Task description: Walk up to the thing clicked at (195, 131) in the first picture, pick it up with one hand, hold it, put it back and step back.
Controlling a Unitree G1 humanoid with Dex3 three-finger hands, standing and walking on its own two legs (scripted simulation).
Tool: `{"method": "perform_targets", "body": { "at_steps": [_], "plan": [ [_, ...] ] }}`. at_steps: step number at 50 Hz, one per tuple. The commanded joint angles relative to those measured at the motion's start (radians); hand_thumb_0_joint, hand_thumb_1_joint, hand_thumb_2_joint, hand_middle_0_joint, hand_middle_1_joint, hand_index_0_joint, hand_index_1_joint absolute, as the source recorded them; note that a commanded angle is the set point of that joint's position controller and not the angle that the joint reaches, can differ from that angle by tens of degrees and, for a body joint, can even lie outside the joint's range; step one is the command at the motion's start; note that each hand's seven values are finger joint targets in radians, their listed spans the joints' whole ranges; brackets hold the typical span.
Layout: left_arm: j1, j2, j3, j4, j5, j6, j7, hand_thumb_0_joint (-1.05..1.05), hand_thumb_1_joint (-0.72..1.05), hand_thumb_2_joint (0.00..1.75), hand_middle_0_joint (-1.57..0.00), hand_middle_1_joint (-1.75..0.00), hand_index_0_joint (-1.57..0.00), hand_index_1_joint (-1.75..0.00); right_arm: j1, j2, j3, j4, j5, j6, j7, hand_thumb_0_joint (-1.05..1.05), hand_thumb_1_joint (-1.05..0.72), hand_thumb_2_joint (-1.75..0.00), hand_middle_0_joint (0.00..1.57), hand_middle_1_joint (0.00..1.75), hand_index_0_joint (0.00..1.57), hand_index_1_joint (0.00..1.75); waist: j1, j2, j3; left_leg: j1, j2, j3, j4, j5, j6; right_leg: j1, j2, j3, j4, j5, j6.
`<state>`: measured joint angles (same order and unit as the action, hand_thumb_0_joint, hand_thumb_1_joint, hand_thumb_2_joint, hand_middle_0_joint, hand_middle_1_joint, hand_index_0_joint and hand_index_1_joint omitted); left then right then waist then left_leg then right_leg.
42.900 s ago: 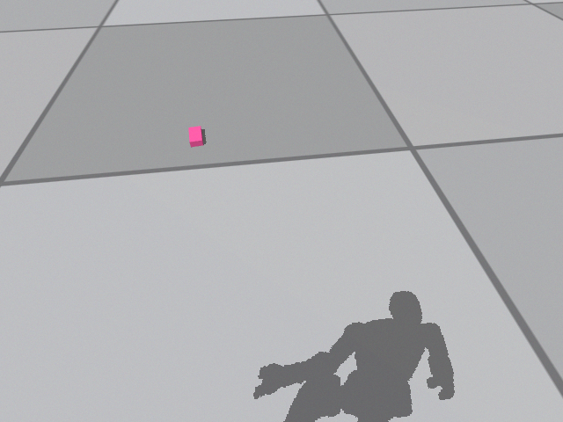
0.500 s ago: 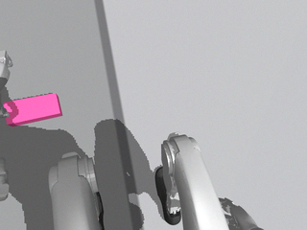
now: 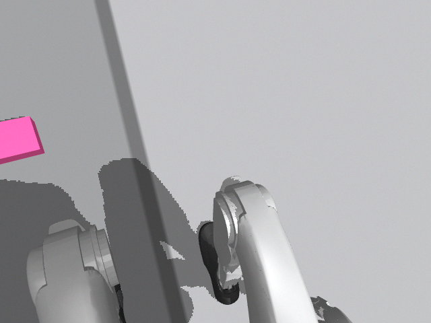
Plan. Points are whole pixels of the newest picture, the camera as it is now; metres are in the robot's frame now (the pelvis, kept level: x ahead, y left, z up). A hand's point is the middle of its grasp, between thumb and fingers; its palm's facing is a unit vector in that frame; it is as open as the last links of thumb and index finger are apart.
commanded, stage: home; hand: left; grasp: from above
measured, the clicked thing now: out of the picture +0.50 +0.33 -0.30
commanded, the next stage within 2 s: none
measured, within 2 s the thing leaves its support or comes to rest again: neither
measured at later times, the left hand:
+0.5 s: hand out of the picture +0.40 +0.32 -0.01, palm faces -0.29 -0.57 -0.77, open 8.2 cm
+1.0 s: hand out of the picture +0.28 +0.24 +0.20, palm faces +0.15 -0.94 -0.30, open 7.4 cm
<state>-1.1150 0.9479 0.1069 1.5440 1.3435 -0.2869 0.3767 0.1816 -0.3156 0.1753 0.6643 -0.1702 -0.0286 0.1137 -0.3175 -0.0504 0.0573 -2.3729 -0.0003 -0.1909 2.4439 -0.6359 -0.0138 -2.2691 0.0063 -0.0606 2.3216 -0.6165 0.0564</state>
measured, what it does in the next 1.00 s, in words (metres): rises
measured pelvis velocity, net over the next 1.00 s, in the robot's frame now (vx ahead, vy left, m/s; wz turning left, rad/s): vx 0.04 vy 0.00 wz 0.15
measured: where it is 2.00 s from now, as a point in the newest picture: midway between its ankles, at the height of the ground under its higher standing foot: (171, 299)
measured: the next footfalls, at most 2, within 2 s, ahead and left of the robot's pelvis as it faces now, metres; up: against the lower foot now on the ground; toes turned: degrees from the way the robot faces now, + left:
none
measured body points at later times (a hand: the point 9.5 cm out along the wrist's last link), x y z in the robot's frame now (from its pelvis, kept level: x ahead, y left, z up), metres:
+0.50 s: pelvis +0.01 +0.00 +0.11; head +0.22 +0.07 +0.50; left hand +0.41 +0.34 +0.03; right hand +0.15 -0.26 -0.01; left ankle +0.08 +0.13 -0.28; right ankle +0.12 -0.14 -0.28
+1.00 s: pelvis +0.04 +0.00 +0.29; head +0.16 +0.04 +0.73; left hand +0.27 +0.29 +0.22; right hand +0.26 -0.21 +0.20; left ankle +0.08 +0.13 -0.28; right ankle +0.12 -0.14 -0.28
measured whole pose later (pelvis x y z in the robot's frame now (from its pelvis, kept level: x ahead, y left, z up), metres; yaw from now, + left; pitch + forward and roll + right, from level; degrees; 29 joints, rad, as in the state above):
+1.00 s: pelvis +0.04 +0.00 +0.29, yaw +9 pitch +24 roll -4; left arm 0.06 0.30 0.08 0.20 0.00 0.36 0.07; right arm 0.13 -0.21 0.05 0.55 0.05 -0.09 -0.09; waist -0.07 0.04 -0.17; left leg -1.32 0.04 -0.08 1.48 -0.58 -0.02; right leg -1.27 -0.03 -0.05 1.42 -0.57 0.03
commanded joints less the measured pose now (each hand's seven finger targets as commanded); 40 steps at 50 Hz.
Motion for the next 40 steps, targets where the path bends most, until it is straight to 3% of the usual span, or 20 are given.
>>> {"method": "perform_targets", "body": {
  "at_steps": [1, 2, 4, 7, 9, 11, 14, 15, 17, 19, 20, 26, 28, 29, 31, 34, 35, 38, 40],
  "plan": [
    [-0.360, 0.299, 0.065, -0.205, -0.034, 0.060, 0.082, 0.00, -0.25, 0.96, -0.26, -0.76, -0.23, -0.75, 0.204, -0.289, -0.106, -0.012, -0.010, -0.024, -0.005, 0.00, -0.88, -0.89, 0.20, 0.30, 0.20, 0.30, -0.009, 0.547, -0.789, 0.654, 0.004, 0.116, -0.261, 0.143, 0.018, 0.276, 0.022, -0.131, -0.184, 0.171, -0.093],
    [-0.319, 0.293, 0.076, -0.213, -0.046, 0.079, 0.074, 0.00, -0.17, 0.96, -0.25, -0.69, -0.23, -0.71, 0.221, -0.288, -0.111, -0.017, -0.009, -0.029, -0.001, 0.00, -0.88, -0.89, 0.20, 0.30, 0.20, 0.30, -0.006, 0.537, -0.822, 0.670, 0.000, 0.119, -0.257, 0.179, 0.020, 0.304, 0.019, -0.129, -0.186, 0.200, -0.089],
    [-0.271, 0.310, 0.100, -0.314, -0.093, 0.115, 0.049, 0.00, -0.06, 0.92, -0.24, -0.62, -0.22, -0.64, 0.218, -0.280, -0.126, -0.029, 0.006, -0.025, 0.010, 0.00, -0.89, -0.90, 0.20, 0.30, 0.20, 0.30, 0.047, 0.597, -0.933, 0.709, -0.001, 0.129, -0.282, 0.229, 0.016, 0.354, 0.016, -0.120, -0.182, 0.239, -0.095],
    [-0.173, 0.252, 0.112, -0.375, -0.188, 0.166, -0.037, 0.00, 0.16, 0.84, -0.21, -0.48, -0.20, -0.49, 0.255, -0.282, -0.169, -0.027, 0.027, -0.016, 0.027, 0.00, -0.89, -0.90, 0.20, 0.30, 0.20, 0.30, 0.066, 0.553, -0.923, 0.730, -0.001, 0.124, -0.321, 0.264, 0.015, 0.362, 0.012, -0.115, -0.219, 0.244, -0.099],
    [-0.123, 0.231, 0.122, -0.488, -0.256, 0.184, -0.101, 0.00, 0.30, 0.81, -0.20, -0.41, -0.19, -0.42, 0.259, -0.274, -0.187, -0.035, 0.049, 0.002, 0.029, 0.00, -0.89, -0.90, 0.20, 0.30, 0.20, 0.30, 0.101, 0.557, -0.990, 0.775, -0.001, 0.130, -0.346, 0.298, 0.017, 0.412, 0.012, -0.102, -0.246, 0.263, -0.097],
    [-0.040, 0.164, 0.110, -0.590, -0.331, 0.206, -0.168, 0.00, 0.41, 0.77, -0.19, -0.35, -0.18, -0.36, 0.262, -0.255, -0.208, -0.033, 0.072, 0.020, 0.032, 0.00, -0.90, -0.90, 0.20, 0.30, 0.20, 0.30, 0.132, 0.508, -1.048, 0.804, -0.002, 0.139, -0.373, 0.335, 0.023, 0.475, 0.014, -0.091, -0.275, 0.291, -0.092],
    [0.098, 0.065, 0.103, -0.749, -0.473, 0.246, -0.254, 0.00, 0.64, 0.77, -0.18, -0.28, -0.18, -0.28, 0.247, -0.231, -0.232, -0.049, 0.104, 0.046, 0.025, 0.00, -0.90, -0.90, 0.20, 0.30, 0.20, 0.30, 0.147, 0.398, -0.996, 0.746, -0.005, 0.151, -0.425, 0.291, 0.036, 0.548, 0.017, -0.069, -0.348, 0.279, -0.090],
    [0.138, 0.053, 0.113, -0.802, -0.514, 0.259, -0.274, 0.00, 0.72, 0.83, -0.19, -0.28, -0.19, -0.28, 0.237, -0.228, -0.239, -0.055, 0.111, 0.053, 0.015, 0.00, -0.90, -0.90, 0.20, 0.30, 0.20, 0.30, 0.154, 0.352, -0.970, 0.733, -0.004, 0.150, -0.435, 0.269, 0.040, 0.555, 0.016, -0.063, -0.374, 0.269, -0.092],
    [0.221, -0.031, 0.091, -0.880, -0.597, 0.280, -0.322, 0.00, 0.88, 0.90, -0.20, -0.30, -0.20, -0.30, 0.212, -0.207, -0.245, -0.070, 0.126, 0.060, 0.002, 0.00, -0.90, -0.90, 0.20, 0.30, 0.20, 0.30, 0.153, 0.300, -0.923, 0.730, -0.002, 0.138, -0.481, 0.234, 0.044, 0.572, 0.015, -0.055, -0.413, 0.248, -0.088],
    [0.292, -0.083, 0.075, -0.960, -0.668, 0.296, -0.357, 0.00, 0.90, 0.90, -0.20, -0.30, -0.20, -0.30, 0.182, -0.192, -0.252, -0.084, 0.137, 0.063, -0.009, 0.00, -0.90, -0.90, 0.20, 0.30, 0.20, 0.30, 0.159, 0.272, -0.885, 0.748, 0.002, 0.130, -0.524, 0.214, 0.047, 0.594, 0.012, -0.045, -0.460, 0.233, -0.086],
    [0.324, -0.087, 0.091, -1.010, -0.705, 0.303, -0.365, 0.00, 0.90, 0.90, -0.20, -0.30, -0.20, -0.30, 0.165, -0.190, -0.256, -0.095, 0.143, 0.062, -0.016, 0.00, -0.90, -0.90, 0.20, 0.30, 0.20, 0.30, 0.176, 0.258, -0.881, 0.760, 0.003, 0.122, -0.550, 0.187, 0.046, 0.593, 0.008, -0.043, -0.479, 0.207, -0.088],
    [0.487, -0.214, 0.052, -1.186, -0.885, 0.343, -0.376, 0.00, 0.90, 0.90, -0.20, -0.30, -0.20, -0.30, 0.063, -0.151, -0.261, -0.158, 0.171, 0.036, -0.054, 0.00, -0.90, -0.90, 0.20, 0.30, 0.20, 0.30, 0.198, 0.241, -0.791, 0.873, 0.020, 0.088, -0.741, 0.013, 0.041, 0.647, 0.002, -0.034, -0.605, 0.083, -0.083],
    [0.533, -0.227, 0.067, -1.245, -0.936, 0.364, -0.368, 0.00, 0.90, 0.90, -0.20, -0.30, -0.20, -0.30, 0.043, -0.151, -0.262, -0.171, 0.177, 0.023, -0.069, 0.00, -0.90, -0.90, 0.20, 0.30, 0.20, 0.30, 0.214, 0.246, -0.802, 0.947, 0.021, 0.078, -0.794, 0.012, 0.036, 0.687, -0.005, -0.027, -0.643, 0.082, -0.082],
    [0.576, -0.266, 0.041, -1.247, -0.960, 0.380, -0.367, 0.00, 0.90, 0.90, -0.20, -0.30, -0.20, -0.30, 0.027, -0.142, -0.261, -0.179, 0.181, 0.016, -0.076, 0.00, -0.90, -0.90, 0.20, 0.30, 0.20, 0.30, 0.204, 0.248, -0.771, 0.961, 0.021, 0.081, -0.818, 0.005, 0.035, 0.699, -0.006, -0.024, -0.669, 0.074, -0.081],
    [0.606, -0.272, 0.058, -1.321, -1.016, 0.408, -0.353, 0.00, 0.90, 0.90, -0.20, -0.30, -0.20, -0.30, 0.005, -0.138, -0.259, -0.195, 0.189, 0.000, -0.092, 0.00, -0.90, -0.90, 0.20, 0.30, 0.20, 0.30, 0.217, 0.238, -0.791, 1.020, 0.021, 0.080, -0.863, -0.010, 0.034, 0.758, -0.007, -0.015, -0.720, 0.062, -0.080],
    [0.703, -0.338, 0.035, -1.362, -1.095, 0.450, -0.339, 0.00, 0.90, 0.90, -0.20, -0.30, -0.20, -0.30, -0.029, -0.124, -0.249, -0.205, 0.197, -0.023, -0.119, 0.00, -0.90, -0.90, 0.20, 0.30, 0.20, 0.30, 0.215, 0.235, -0.749, 1.087, 0.020, 0.079, -0.933, -0.009, 0.030, 0.819, -0.011, -0.002, -0.789, 0.058, -0.077],
    [0.735, -0.328, 0.061, -1.391, -1.121, 0.464, -0.330, 0.00, 0.90, 0.91, -0.20, -0.30, -0.20, -0.30, -0.036, -0.123, -0.247, -0.213, 0.200, -0.028, -0.128, 0.00, -0.90, -0.90, 0.20, 0.30, 0.20, 0.30, 0.228, 0.228, -0.761, 1.125, 0.020, 0.073, -0.957, -0.003, 0.029, 0.850, -0.012, 0.001, -0.809, 0.064, -0.076],
    [0.833, -0.391, 0.036, -1.435, -1.195, 0.504, -0.318, 0.00, 0.90, 0.91, -0.20, -0.30, -0.20, -0.30, -0.054, -0.100, -0.232, -0.223, 0.205, -0.045, -0.152, 0.00, -0.90, -0.90, 0.20, 0.30, 0.20, 0.30, 0.217, 0.208, -0.711, 1.181, 0.018, 0.082, -1.026, 0.020, 0.030, 0.935, -0.013, 0.011, -0.891, 0.075, -0.074],
    [0.875, -0.401, 0.049, -1.454, -1.232, 0.531, -0.308, 0.00, 0.90, 0.90, -0.20, -0.30, -0.20, -0.30, -0.058, -0.090, -0.225, -0.229, 0.209, -0.057, -0.167, 0.00, -0.90, -0.90, 0.20, 0.30, 0.20, 0.30, 0.221, 0.199, -0.694, 1.230, 0.019, 0.084, -1.071, 0.024, 0.029, 0.981, -0.012, 0.018, -0.941, 0.075, -0.074]
  ]
}}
